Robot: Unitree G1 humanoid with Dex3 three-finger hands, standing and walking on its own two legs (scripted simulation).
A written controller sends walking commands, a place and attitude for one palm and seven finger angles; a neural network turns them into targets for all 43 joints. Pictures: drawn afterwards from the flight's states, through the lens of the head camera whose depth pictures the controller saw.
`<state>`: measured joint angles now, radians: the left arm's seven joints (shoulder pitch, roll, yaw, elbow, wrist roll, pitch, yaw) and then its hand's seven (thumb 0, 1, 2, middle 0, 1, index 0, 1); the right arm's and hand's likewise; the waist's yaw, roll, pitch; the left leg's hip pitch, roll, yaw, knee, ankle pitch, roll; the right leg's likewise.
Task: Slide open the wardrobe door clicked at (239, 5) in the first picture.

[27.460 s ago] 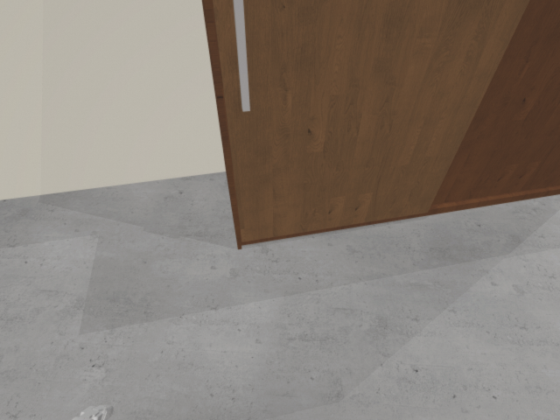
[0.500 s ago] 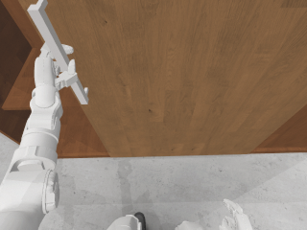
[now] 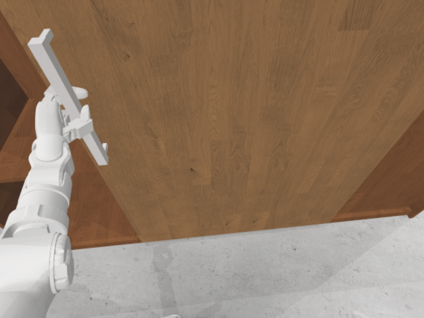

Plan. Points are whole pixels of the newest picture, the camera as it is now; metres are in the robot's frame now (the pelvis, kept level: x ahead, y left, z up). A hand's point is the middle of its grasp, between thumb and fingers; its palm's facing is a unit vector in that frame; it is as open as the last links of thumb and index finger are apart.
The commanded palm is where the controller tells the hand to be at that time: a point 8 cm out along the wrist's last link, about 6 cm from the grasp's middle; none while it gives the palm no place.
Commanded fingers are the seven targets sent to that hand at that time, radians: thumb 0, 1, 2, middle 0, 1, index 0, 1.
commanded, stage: stop walking and hold the door there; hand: left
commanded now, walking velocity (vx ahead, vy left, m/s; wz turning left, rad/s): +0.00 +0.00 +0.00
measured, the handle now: (80, 108) +0.49 +0.28 +0.12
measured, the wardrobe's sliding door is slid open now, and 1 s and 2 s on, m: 0.43 0.43 0.43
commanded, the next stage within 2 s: loosen the grip on the handle in 0.14 s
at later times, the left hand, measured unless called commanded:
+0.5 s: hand (76, 121) +0.45 +0.27 +0.13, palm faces +0.35 -0.90 -0.26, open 8.7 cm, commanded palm +0.41 +0.30 +0.13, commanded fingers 0.00 -0.55 0.20 -0.40 -1.33 -0.40 -1.33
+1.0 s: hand (66, 121) +0.45 +0.29 +0.13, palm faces +0.37 -0.90 -0.22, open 14.2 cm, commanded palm +0.40 +0.33 +0.13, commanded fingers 0.00 -0.55 0.20 -0.25 -1.15 -0.25 -1.15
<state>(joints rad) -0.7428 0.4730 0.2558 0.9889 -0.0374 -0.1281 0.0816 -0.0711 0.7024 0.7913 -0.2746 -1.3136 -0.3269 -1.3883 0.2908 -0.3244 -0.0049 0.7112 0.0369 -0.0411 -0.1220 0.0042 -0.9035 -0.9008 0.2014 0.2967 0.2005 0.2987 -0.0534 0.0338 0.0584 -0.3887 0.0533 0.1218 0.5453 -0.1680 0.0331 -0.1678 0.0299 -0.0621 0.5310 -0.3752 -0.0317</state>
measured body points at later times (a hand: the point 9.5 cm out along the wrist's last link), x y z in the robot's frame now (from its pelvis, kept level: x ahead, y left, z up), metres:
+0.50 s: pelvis -0.01 -0.01 -0.01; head +0.03 +0.00 +0.44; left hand +0.43 +0.32 +0.14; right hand +0.05 -0.29 -0.11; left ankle +0.08 +0.10 -0.73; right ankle -0.06 -0.09 -0.73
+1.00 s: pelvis -0.01 +0.01 -0.01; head +0.02 +0.02 +0.44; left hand +0.42 +0.34 +0.14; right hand +0.01 -0.25 -0.13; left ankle +0.08 +0.10 -0.73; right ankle -0.06 -0.09 -0.73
